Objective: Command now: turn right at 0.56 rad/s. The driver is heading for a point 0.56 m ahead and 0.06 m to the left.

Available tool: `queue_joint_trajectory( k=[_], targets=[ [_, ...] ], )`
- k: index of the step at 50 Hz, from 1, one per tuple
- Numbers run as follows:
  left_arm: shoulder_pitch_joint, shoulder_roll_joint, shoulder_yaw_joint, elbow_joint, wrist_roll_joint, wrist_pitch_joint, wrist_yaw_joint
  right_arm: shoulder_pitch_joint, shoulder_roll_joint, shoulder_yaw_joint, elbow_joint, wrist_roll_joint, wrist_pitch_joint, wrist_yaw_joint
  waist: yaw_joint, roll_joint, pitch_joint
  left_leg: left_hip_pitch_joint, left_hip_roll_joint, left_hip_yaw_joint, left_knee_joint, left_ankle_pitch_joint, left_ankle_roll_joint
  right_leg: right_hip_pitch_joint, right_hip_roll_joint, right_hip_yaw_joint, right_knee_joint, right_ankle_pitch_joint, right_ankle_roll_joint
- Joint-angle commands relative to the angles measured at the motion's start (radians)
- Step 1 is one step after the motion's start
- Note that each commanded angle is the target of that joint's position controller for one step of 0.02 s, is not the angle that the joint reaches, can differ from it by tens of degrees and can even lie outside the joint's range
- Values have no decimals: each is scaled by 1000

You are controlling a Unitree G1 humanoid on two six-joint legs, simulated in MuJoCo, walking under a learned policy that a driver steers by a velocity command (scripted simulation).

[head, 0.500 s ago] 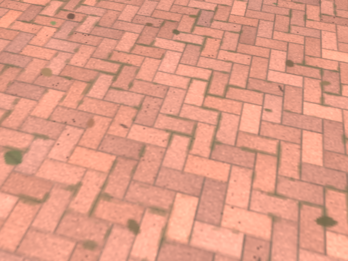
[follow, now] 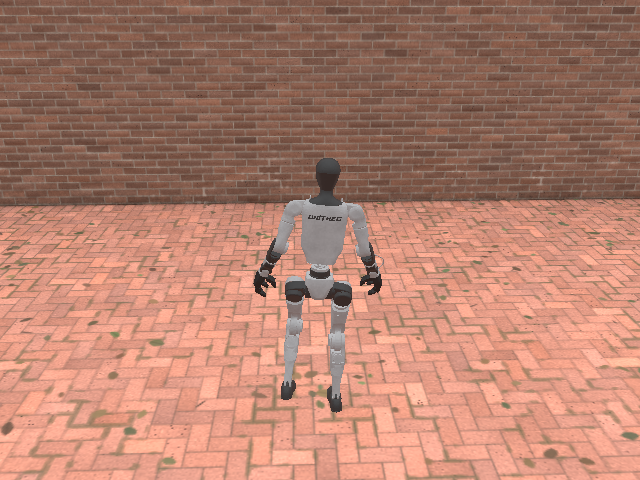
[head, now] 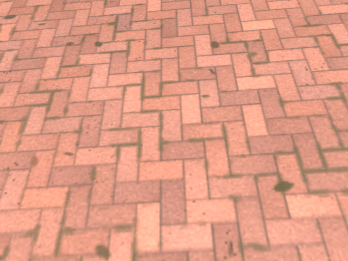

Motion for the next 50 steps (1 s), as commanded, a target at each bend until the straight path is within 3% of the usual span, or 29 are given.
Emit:
queue_joint_trajectory(
  k=[1,8,11,12,13,14,15,16,18,20,22,25,26,27,28,29,30,32,34,36,38,41,43,44,45,46,47,48,50],
  targets=[
    [3,186,51,-67,-3,-1,13,-60,-52,-4,-68,4,-22,6,11,-164,-113,-76,6,-34,-133,13,-19,220,-224,277,-93,243,-153],
    [-56,175,43,-83,6,17,-2,-9,-73,2,-42,12,-38,35,17,-182,-124,145,8,-2,-332,-17,-4,140,-221,326,-45,351,-166],
    [-87,153,28,-79,-8,24,0,59,-68,7,-16,4,-53,51,-33,-151,-119,313,16,15,-634,223,43,101,-168,317,8,305,-104],
    [-58,129,20,-74,2,20,0,74,-110,1,-15,-13,-55,50,-21,-86,-130,408,107,-61,-660,338,76,39,-120,277,57,167,-54],
    [-2,86,6,-76,25,12,-4,61,-179,-8,-27,-29,-50,44,36,131,-146,484,274,-236,-655,581,162,-59,10,152,209,-145,4],
    [-44,114,16,-92,18,7,-2,40,-141,7,-20,-47,-51,47,20,225,-109,390,379,-362,-681,581,321,-121,52,76,280,-382,53],
    [-56,180,35,-77,15,7,3,18,-109,17,-32,-41,-59,50,-4,164,-89,371,377,-356,-697,529,359,-123,22,79,422,-420,87],
    [-63,191,46,-67,6,9,4,12,-112,17,-26,-29,-61,47,-7,141,-83,389,342,-317,-689,494,339,-158,24,78,506,-396,106],
    [-46,154,44,-44,7,24,9,-13,-101,24,-20,-4,-64,43,3,115,-65,402,296,-250,-667,478,295,-176,-5,93,544,-339,141],
    [-45,95,25,-32,4,24,3,-15,-91,31,-1,-2,-53,41,5,120,-67,398,238,-166,-651,518,270,-121,-23,30,427,-301,159],
    [-76,57,9,-25,1,15,-2,9,-93,31,17,-7,-39,39,-25,142,-86,407,208,-126,-627,572,259,-37,-34,-29,255,-253,160],
    [-38,76,16,13,-4,13,-6,36,-102,36,41,5,-28,41,-7,133,-96,402,187,-115,-593,552,231,114,-18,-74,-77,14,127],
    [-44,106,20,15,5,15,-5,65,-94,40,51,5,-35,44,-17,104,-100,367,177,-119,-600,482,191,185,-43,-32,-114,116,103],
    [-44,159,28,6,14,19,1,79,-83,48,52,-12,-48,51,-36,20,-122,309,149,-86,-576,389,142,262,-121,41,-68,317,73],
    [-53,186,35,27,13,21,-5,111,-64,49,63,-15,-56,57,-77,-106,-127,327,75,-11,-599,239,98,210,-124,34,-1,262,24],
    [-66,132,25,23,15,16,-17,58,-77,50,69,-18,-55,55,-36,-82,-109,368,57,15,-575,190,61,148,-108,36,-19,145,9],
    [-64,102,15,34,24,10,-22,30,-80,48,72,-14,-51,53,-29,-68,-83,369,53,21,-564,181,52,115,-103,40,-39,94,15],
    [-68,105,11,51,25,-5,-23,28,-71,49,85,-10,-35,41,-32,-82,-40,361,54,18,-555,213,59,79,-92,34,-51,92,33],
    [-19,117,14,83,15,-12,-17,49,-62,50,106,-5,-25,34,-25,-117,-35,330,10,67,-504,12,65,69,-84,45,-79,-177,14],
    [32,161,25,93,6,-15,-12,12,-56,48,93,9,-32,33,10,-190,41,178,-27,117,-362,-139,71,49,-176,203,-186,-556,-62],
    [55,186,31,100,1,-32,-7,-23,-52,47,68,24,-61,43,20,-246,121,83,17,76,-235,-126,101,17,-304,395,-283,-631,-147],
    [10,164,28,86,-13,-51,-6,15,-59,41,80,35,-99,68,-15,-208,114,81,66,54,-298,-164,152,64,-310,348,-263,-464,-138],
    [-61,157,26,68,-24,-47,-11,146,-54,32,151,25,-109,77,-87,-163,53,389,15,122,-494,73,148,-63,-215,194,-194,-337,-86],
    [-67,129,19,64,-14,-48,-13,230,-65,23,192,18,-106,78,-115,-127,22,512,-2,115,-517,114,132,-120,-165,130,-108,-280,-63],
    [-82,67,0,50,-4,-54,-17,334,-104,12,218,14,-106,74,-148,10,-14,627,118,-70,-609,16,160,-212,-89,28,123,-212,-14],
    [-92,27,-9,1,-7,-69,-14,416,-228,-12,222,14,-110,78,-157,272,-41,714,343,-505,-790,-186,297,-401,27,-80,424,-309,48],
    [-90,85,8,-2,-36,-85,-10,371,-186,7,210,-3,-122,82,-132,205,6,653,423,-667,-852,-319,373,-491,-6,9,618,-398,41],
    [-74,108,14,7,-51,-96,-16,296,-134,23,184,1,-132,79,-95,136,76,624,397,-585,-853,-342,353,-552,-63,39,682,-303,18],
    [-76,108,19,23,-28,-110,-25,244,-106,35,158,5,-138,79,-71,79,87,613,321,-400,-853,-151,286,-562,-124,1,655,-135,4]
  ],
)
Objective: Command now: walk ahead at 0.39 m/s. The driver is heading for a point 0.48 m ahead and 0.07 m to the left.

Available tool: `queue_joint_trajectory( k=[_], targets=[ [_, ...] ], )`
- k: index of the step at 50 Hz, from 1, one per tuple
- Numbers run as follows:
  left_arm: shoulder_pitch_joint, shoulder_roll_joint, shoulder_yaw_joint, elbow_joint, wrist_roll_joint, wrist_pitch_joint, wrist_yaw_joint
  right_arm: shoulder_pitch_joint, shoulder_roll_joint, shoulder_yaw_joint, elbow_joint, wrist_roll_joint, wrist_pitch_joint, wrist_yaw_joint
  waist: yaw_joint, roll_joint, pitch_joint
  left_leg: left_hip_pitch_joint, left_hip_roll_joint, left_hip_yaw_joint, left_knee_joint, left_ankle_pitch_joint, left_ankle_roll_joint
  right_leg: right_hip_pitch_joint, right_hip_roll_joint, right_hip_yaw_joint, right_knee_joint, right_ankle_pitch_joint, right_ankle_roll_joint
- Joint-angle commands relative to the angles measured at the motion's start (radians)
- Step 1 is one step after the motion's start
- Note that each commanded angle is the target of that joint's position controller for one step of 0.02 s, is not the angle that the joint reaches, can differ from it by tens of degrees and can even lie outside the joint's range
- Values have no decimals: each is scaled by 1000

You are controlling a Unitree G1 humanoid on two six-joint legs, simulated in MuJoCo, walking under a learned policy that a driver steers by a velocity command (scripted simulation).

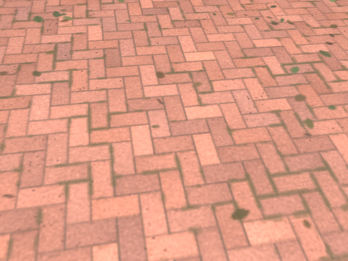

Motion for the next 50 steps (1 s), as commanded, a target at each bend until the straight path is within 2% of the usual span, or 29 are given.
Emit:
queue_joint_trajectory(
  k=[1,4,7,11,12,14,16,17,18,19,20,21,22,23,24,27,31,36,38,39,40,41,42,43,44,45,46,48,50],
  targets=[
    [-134,105,29,-108,15,-46,-11,24,-113,-6,-44,-4,-17,-1,-27,128,106,241,291,-411,-337,-67,134,-453,-110,31,62,149,-19],
    [-175,61,22,-123,24,-39,-29,86,-113,1,-30,-7,-4,-13,-39,128,74,246,241,-261,-339,234,132,-417,-103,-28,-47,251,21],
    [-281,19,3,-165,21,-37,-37,103,-137,1,-32,-9,8,-29,-58,111,94,177,214,-171,-357,337,126,-354,-81,-65,-249,358,51],
    [-374,14,-7,-199,19,-45,-56,152,-146,3,-15,-9,26,-41,-72,128,112,101,199,-94,-318,556,106,-175,-17,-110,-433,490,45],
    [-374,25,-5,-202,17,-46,-60,154,-145,2,-11,-6,30,-42,-61,137,103,119,208,-89,-294,598,98,-150,-12,-97,-455,503,32],
    [-316,70,10,-188,22,-46,-62,122,-154,-4,-19,-4,36,-44,-3,157,55,173,229,-93,-210,731,70,-75,3,-70,-480,487,-7],
    [-105,129,38,-115,36,-49,-52,73,-156,-8,-37,-3,45,-46,114,144,-70,179,188,-70,20,878,27,163,32,-85,-527,542,-56],
    [-6,178,48,-93,55,-47,-39,101,-132,2,-51,-15,44,-43,143,76,-170,38,138,-66,223,689,-9,406,-79,3,-487,833,-97],
    [36,231,48,-87,80,-34,-33,269,-13,36,-38,-33,39,-33,70,-182,-348,-270,-4,-45,621,-75,-68,757,-383,321,-416,1174,-275],
    [65,158,31,-87,64,-22,-40,324,-47,28,5,1,36,-27,93,-181,-504,-303,-49,-183,811,-407,-80,754,-459,492,-501,1075,-347],
    [-35,140,24,-103,41,-14,-40,216,-139,-2,-30,29,41,-28,85,-100,-344,-354,8,-176,856,-362,-78,567,-411,369,-573,866,-301],
    [-132,107,14,-115,35,-12,-33,113,-138,-7,-65,35,53,-40,60,-54,-198,-391,51,-123,827,-302,-81,415,-356,265,-626,712,-252],
    [-191,72,1,-112,40,-16,-31,81,-113,-10,-70,26,73,-53,33,-9,-112,-363,82,-112,774,-252,-92,259,-314,177,-679,628,-221],
    [-237,62,-1,-108,54,-20,-31,101,-94,-14,-72,16,99,-64,-6,-38,-81,-280,109,-114,720,-210,-98,130,-282,109,-720,550,-195],
    [-262,71,4,-102,67,-20,-32,119,-77,-15,-77,10,118,-70,-25,-66,-59,-215,103,-89,701,-179,-104,36,-260,62,-753,504,-192],
    [-269,98,14,-83,70,-19,-16,104,-67,-24,-124,0,140,-80,-35,-83,-59,-211,111,-62,598,-134,-110,-6,-272,0,-788,438,-228],
    [-271,140,29,-74,55,5,18,-6,-84,-31,-200,-2,149,-63,-11,-63,-72,-229,136,-47,457,-28,-99,44,-308,-28,-812,301,-226],
    [-250,170,40,-61,35,40,24,-62,-97,-41,-253,1,151,-35,1,-51,-63,-189,114,4,290,-38,-68,134,-333,-67,-754,280,-191],
    [-253,168,41,-56,19,54,22,-27,-95,-48,-251,-1,148,-24,-29,-42,-68,-98,76,46,116,49,-32,140,-307,-112,-660,279,-137],
    [-208,140,37,-39,15,60,20,3,-123,-60,-246,-8,146,-27,-33,-2,-64,-33,61,18,19,122,0,108,-266,-147,-563,239,-79],
    [-167,92,27,-37,34,64,12,26,-215,-85,-257,-7,144,-41,-10,209,-46,48,209,-218,-119,373,70,-26,-161,-249,-311,93,19],
    [-250,75,22,-101,61,59,16,7,-315,-99,-291,-24,138,-49,-6,400,-6,79,413,-559,-167,526,266,-300,11,-223,-83,-240,98],
    [-319,107,33,-113,59,57,18,21,-267,-88,-296,-47,112,-43,-45,255,-64,59,399,-542,-170,527,313,-307,8,-52,100,-264,89],
    [-281,118,39,-103,37,58,16,-29,-243,-80,-302,-42,91,-44,-3,214,-76,68,356,-428,-159,527,265,-320,-12,-19,146,-173,71],
    [-234,123,45,-68,31,60,21,-94,-215,-77,-317,-23,81,-47,25,162,-84,75,304,-349,-141,488,201,-315,-31,-9,137,-89,65],
    [-226,138,51,-53,39,62,27,-133,-175,-64,-324,-6,80,-52,32,148,-88,79,289,-316,-134,494,168,-313,-42,-6,122,-31,69],
    [-222,131,52,-43,44,61,26,-138,-147,-50,-324,-6,81,-56,39,151,-102,57,269,-281,-129,557,163,-265,-36,-16,142,12,76],
    [-211,109,49,-35,34,58,21,-125,-128,-39,-320,-17,82,-61,41,146,-122,75,253,-245,-128,600,170,-225,-30,-18,110,66,88],
    [-233,86,39,-34,30,58,19,-117,-128,-37,-310,-17,83,-63,27,148,-109,109,244,-235,-129,570,167,-209,-38,-16,-24,92,97]
  ],
)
